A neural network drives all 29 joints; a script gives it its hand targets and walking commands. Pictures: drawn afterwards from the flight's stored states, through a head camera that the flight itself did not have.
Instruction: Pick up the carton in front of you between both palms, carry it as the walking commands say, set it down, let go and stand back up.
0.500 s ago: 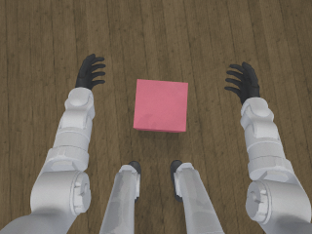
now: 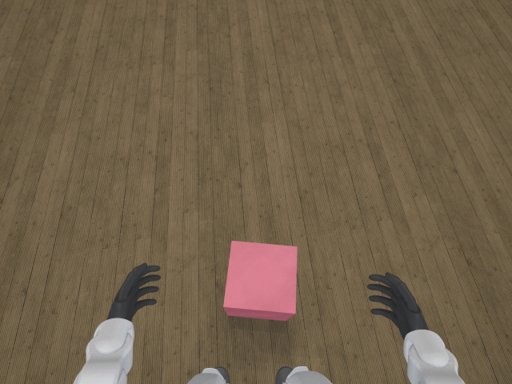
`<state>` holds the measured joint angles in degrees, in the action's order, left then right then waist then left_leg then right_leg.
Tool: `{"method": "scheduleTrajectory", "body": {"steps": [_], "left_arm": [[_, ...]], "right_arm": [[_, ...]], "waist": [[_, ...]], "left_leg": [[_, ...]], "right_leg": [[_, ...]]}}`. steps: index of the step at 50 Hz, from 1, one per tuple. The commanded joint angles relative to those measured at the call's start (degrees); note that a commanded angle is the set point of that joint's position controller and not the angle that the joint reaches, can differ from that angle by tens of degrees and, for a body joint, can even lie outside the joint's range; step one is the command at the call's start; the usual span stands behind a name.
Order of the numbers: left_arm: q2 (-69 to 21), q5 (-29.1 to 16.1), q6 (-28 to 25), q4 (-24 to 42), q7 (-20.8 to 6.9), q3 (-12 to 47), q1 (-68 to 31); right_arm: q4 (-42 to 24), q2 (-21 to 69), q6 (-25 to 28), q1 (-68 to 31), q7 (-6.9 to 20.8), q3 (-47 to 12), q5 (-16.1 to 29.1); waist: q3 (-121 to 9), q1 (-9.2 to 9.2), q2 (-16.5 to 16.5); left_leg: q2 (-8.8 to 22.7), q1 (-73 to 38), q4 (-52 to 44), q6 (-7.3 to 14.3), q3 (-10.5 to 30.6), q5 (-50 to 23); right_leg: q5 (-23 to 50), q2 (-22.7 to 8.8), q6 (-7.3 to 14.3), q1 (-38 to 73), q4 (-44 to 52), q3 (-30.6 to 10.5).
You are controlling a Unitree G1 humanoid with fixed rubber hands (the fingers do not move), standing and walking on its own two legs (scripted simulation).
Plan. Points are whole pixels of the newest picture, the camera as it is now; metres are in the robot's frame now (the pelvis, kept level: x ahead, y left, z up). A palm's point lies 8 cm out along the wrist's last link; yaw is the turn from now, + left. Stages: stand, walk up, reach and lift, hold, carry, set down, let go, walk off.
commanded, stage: let go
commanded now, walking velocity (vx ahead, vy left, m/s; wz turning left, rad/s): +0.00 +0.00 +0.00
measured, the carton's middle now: (260, 283) +0.37 -0.02 -0.63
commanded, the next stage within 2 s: stand in 0.60 s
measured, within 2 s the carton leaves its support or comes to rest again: neither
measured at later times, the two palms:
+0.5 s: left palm (90, 366) +0.16 +0.24 -0.05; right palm (420, 355) +0.16 -0.22 -0.05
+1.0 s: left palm out of the picture +0.13 +0.29 -0.07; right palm (455, 370) +0.14 -0.28 -0.07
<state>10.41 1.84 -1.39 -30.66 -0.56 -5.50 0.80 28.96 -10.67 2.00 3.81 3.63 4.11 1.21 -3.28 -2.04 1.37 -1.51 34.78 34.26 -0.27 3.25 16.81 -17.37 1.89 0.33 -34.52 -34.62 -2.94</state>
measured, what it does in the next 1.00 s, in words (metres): stands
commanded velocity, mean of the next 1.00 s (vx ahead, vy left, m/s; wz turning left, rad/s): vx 0.00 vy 0.00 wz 0.00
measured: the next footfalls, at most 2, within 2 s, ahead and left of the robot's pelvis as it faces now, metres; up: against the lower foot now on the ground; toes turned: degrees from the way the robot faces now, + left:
none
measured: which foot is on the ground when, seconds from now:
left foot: down 0.00-1.00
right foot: down 0.00-1.00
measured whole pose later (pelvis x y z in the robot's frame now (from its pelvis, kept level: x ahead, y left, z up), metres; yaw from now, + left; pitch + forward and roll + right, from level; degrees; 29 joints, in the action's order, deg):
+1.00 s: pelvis +0.01 +0.00 +0.01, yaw +0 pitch -1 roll +0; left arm 19.2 2.3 0.7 -42.6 1.1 -2.5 11.6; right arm 42.0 -19.3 -0.4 10.4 -1.4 1.7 -2.3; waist 0.4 0.3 -0.8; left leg -1.0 10.7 28.6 0.1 2.9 17.3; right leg -17.1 1.6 0.3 -9.8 -27.6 -2.4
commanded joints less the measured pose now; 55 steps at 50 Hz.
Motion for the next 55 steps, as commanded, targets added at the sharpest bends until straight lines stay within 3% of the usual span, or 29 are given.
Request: {"method": "scheduleTrajectory", "body": {"steps": [1,6,14,18,26,27,30,31,35,42,55], "left_arm": [[5.2,-0.4,-1.4,6.7,-0.4,-0.4,4.4],[5.5,-1.1,0.2,8.7,-1.3,0.9,9.5],[6.4,-1.8,5.6,10.5,-3.4,2.1,9.4],[6.6,-1.5,7.8,11.2,-3.8,1.9,8.7],[6.7,-0.6,9.4,12.3,-3.6,1.2,9.0],[6.9,-1.7,7.5,9.1,-2.7,0.7,11.9],[7.0,-1.5,7.1,10.7,-2.0,1.8,9.9],[14.0,0.8,5.4,3.0,0.7,-0.2,9.7],[13.5,1.0,3.0,0.4,1.8,0.6,9.2],[14.9,0.7,1.6,-4.8,1.7,0.9,9.2],[17.5,0.2,0.9,-11.6,2.0,1.6,8.6]], "right_arm": [[-6.7,-5.6,1.0,5.0,-0.4,0.5,0.3],[-8.3,-6.4,-0.7,7.8,0.0,-0.5,0.0],[-9.0,-6.7,-6.2,6.3,0.7,0.0,-1.5],[-9.0,-6.8,-8.5,6.2,0.8,0.4,-2.5],[-10.2,-6.5,-10.0,5.7,0.8,0.4,-2.8],[-14.1,-7.8,-13.1,2.8,-0.8,0.4,-3.7],[-13.1,-6.9,-14.4,4.7,-2.0,-0.7,-2.9],[-4.7,-13.5,-9.4,4.0,-4.4,1.4,-2.5],[-0.1,-12.2,-4.2,5.1,-4.9,0.4,-3.5],[5.6,-14.8,-2.1,4.1,-4.9,-0.2,-3.6],[12.5,-17.4,-1.1,4.5,-5.4,-1.0,-3.3]], "waist": [[-16.6,0.71,-1.4],[-7.5,1.59,-3.3],[5.0,1.88,-1.6],[7.6,1.44,-0.8],[7.6,1.97,-1.6],[4.2,3.32,0.1],[5.5,2.67,-1.1],[7.3,2.47,-3.4],[4.0,1.77,-2.1],[0.1,2.3,-1.5],[0.9,2.24,-1.6]], "left_leg": [[-1.1,-18.2,-5.6,-0.6,-1.4,-24.1],[-0.5,-26.0,-10.9,-1.2,-1.5,-22.0],[-0.1,-28.3,-14.2,-0.9,-2.1,-9.9],[-0.2,-28.7,-14.1,-0.6,-2.3,-7.7],[-0.7,-30.1,-13.2,-0.6,-2.5,-10.1],[-0.8,-33.1,-11.3,-0.5,-2.3,-14.0],[-1.0,-31.9,-10.8,-0.4,-2.8,-13.5],[2.3,-23.1,-8.1,-1.2,-1.1,-9.2],[3.1,-24.6,-8.6,-0.7,1.2,-2.4],[4.7,-25.8,-8.1,0.2,2.5,-13.2],[5.7,-26.8,-9.6,0.8,3.5,-18.0]], "right_leg": [[30.5,0.0,-2.1,21.2,5.1,0.3],[22.4,0.7,-1.8,23.9,11.0,1.7],[9.1,0.7,-1.2,25.9,14.0,2.9],[7.7,0.9,-1.2,27.1,13.6,3.0],[10.1,0.8,-1.3,29.3,13.0,2.7],[10.1,2.0,-1.4,28.8,11.6,3.0],[9.6,1.7,-1.5,27.4,11.2,2.6],[10.1,-2.9,-2.3,20.9,11.5,0.4],[3.2,-4.0,-1.0,18.9,12.5,-2.5],[13.7,-4.6,-0.5,22.9,10.4,-2.5],[17.7,-5.7,0.0,25.6,11.3,-3.2]]}}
